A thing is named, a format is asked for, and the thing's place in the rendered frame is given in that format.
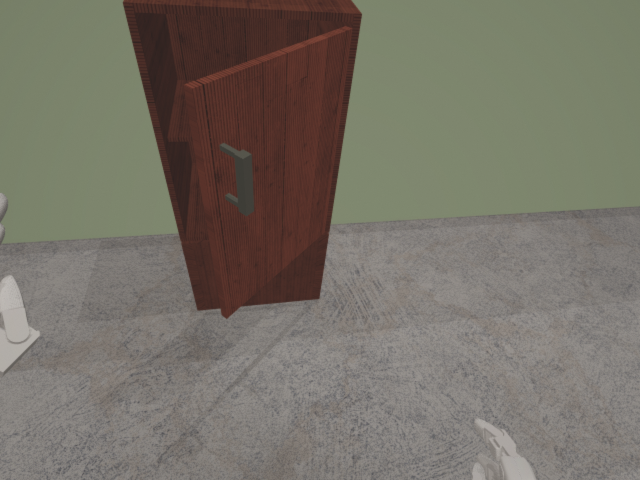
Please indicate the cupboard door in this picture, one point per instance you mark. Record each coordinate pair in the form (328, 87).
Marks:
(284, 108)

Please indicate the robot left hand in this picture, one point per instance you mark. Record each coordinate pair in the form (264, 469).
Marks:
(17, 338)

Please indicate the robot right hand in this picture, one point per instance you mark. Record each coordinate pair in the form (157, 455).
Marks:
(511, 465)

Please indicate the handle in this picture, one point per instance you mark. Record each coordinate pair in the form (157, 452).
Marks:
(244, 179)

